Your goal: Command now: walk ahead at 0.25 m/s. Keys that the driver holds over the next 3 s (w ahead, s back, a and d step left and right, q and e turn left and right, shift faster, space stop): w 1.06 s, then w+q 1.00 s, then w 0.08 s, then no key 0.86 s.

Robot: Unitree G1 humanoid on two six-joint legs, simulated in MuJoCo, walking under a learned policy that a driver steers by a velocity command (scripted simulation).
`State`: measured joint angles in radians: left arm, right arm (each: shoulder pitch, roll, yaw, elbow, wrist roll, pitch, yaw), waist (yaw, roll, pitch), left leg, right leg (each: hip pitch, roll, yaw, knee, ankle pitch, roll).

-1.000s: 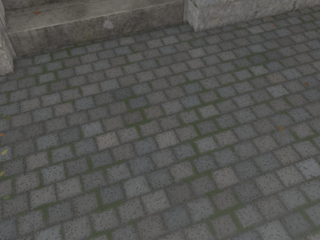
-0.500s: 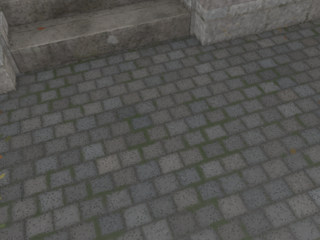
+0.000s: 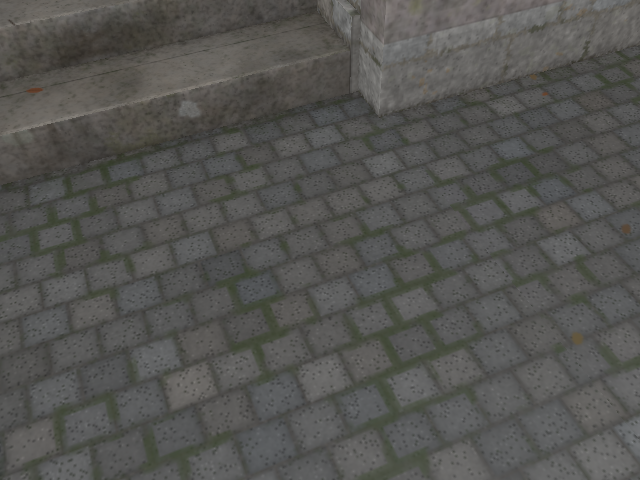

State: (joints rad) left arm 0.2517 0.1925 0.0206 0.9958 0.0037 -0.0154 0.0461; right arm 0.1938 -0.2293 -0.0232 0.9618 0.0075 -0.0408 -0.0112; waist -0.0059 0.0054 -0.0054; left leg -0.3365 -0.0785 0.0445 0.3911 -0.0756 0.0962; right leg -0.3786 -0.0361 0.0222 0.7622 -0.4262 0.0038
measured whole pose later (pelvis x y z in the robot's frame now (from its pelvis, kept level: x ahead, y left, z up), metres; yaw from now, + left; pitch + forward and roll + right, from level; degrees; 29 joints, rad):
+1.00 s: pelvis +0.39 +0.07 +0.00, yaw +1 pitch +2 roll +2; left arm 0.01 0.22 0.05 0.84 -0.02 -0.09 -0.03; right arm 0.42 -0.21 -0.04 1.05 0.01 -0.08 0.00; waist -0.08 -0.04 0.01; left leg 0.08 -0.06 0.06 0.19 -0.30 0.04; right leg -0.66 -0.09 -0.01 0.59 0.07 -0.05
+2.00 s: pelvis +0.93 +0.18 +0.01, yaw +29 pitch +2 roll -1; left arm 0.03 0.29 0.07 0.76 0.02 -0.09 0.01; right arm 0.34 -0.24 -0.07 0.82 0.01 -0.07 0.00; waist -0.05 -0.04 0.02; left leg -0.13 -0.11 -0.12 0.33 -0.22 0.10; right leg -0.69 -0.10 0.09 0.73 -0.02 0.05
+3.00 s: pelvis +1.17 +0.30 +0.00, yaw +37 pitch -1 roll -1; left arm 0.20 0.25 0.02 1.03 0.02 0.01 0.03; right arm 0.11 -0.25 -0.01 0.97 -0.01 -0.03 -0.01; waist 0.02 0.00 0.03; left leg -0.23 -0.02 -0.02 0.48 -0.23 0.03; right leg -0.13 0.02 -0.05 0.42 -0.28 -0.02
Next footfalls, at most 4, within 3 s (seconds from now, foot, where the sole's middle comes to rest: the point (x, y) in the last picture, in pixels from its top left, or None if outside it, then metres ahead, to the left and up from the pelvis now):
0.08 right None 0.05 -0.12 -0.77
0.56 left None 0.30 0.16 -0.77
1.10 right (366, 419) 0.65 -0.06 -0.77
1.66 left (241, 328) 0.89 0.24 -0.77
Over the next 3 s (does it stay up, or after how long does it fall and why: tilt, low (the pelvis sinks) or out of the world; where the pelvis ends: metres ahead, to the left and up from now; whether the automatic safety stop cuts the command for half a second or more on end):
stays up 1.17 0.30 0.00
